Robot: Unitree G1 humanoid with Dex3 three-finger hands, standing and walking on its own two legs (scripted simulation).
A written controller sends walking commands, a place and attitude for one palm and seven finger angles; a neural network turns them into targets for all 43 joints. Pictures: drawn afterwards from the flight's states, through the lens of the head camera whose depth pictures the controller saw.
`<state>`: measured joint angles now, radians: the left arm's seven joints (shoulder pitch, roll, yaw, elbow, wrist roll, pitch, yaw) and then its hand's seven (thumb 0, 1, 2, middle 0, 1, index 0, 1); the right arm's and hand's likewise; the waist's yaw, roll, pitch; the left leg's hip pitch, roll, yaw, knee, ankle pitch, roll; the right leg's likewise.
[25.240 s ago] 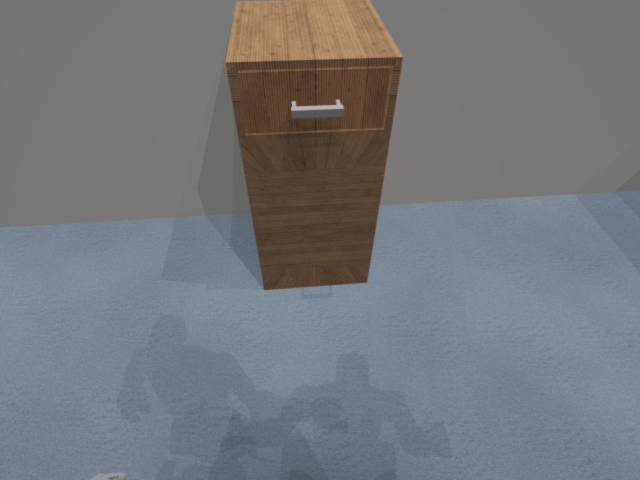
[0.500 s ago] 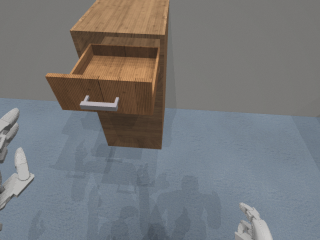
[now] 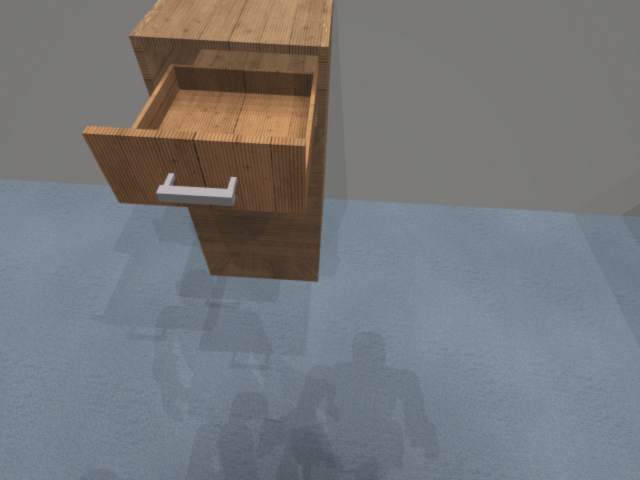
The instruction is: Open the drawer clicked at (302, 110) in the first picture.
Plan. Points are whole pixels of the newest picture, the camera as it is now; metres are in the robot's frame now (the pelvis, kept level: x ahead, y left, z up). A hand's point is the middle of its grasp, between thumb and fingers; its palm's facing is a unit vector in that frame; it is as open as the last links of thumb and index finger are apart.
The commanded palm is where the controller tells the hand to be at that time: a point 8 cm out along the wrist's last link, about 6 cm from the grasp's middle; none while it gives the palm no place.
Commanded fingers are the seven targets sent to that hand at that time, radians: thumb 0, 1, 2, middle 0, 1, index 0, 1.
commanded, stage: let the arm hang, fingers relaxed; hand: left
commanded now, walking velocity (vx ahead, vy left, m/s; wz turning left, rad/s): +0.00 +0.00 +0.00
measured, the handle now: (199, 187) +0.55 +0.23 +0.01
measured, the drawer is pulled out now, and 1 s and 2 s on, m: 0.30 0.30 0.30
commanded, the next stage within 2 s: look to check the result in 0.78 s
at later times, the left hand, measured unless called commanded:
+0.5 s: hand out of the picture +0.00 +0.17 -0.17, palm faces +0.02 -0.98 -0.21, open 7.3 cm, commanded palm none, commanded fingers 0.00 0.90 0.90 -0.20 -0.30 -0.20 -0.30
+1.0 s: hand out of the picture +0.02 +0.16 -0.16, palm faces +0.02 -0.98 -0.21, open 7.3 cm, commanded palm none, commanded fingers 0.00 0.90 0.90 -0.20 -0.30 -0.20 -0.30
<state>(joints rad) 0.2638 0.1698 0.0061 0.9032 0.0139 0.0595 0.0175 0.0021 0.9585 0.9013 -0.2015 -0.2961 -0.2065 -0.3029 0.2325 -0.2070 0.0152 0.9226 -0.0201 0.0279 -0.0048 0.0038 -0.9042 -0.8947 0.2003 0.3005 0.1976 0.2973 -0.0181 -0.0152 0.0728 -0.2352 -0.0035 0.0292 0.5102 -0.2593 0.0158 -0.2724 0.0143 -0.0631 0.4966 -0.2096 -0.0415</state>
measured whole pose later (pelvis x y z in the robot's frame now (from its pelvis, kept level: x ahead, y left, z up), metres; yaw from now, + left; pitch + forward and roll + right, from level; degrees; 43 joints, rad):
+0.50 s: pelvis +0.00 +0.00 +0.01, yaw -1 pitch -2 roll +0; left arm 0.28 0.14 0.01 1.13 0.01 0.01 0.03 0.00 0.91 0.90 -0.20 -0.30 -0.20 -0.30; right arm 0.34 -0.11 0.00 1.10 -0.02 0.02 -0.03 0.00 -0.90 -0.89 0.20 0.30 0.20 0.30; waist -0.01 0.03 0.04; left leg -0.17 0.00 0.04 0.42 -0.22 0.02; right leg -0.22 0.02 -0.05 0.41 -0.17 -0.04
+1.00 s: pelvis +0.02 -0.01 +0.01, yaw -1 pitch -1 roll +0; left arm 0.26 0.13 0.02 1.14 0.01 0.00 0.03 0.00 0.91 0.90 -0.20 -0.30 -0.20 -0.30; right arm 0.32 -0.14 -0.01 1.10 -0.01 0.01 -0.04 0.00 -0.91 -0.89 0.20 0.30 0.20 0.30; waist -0.01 0.03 0.07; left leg -0.14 0.02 0.04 0.39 -0.22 -0.01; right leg -0.19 0.04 -0.05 0.39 -0.18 -0.06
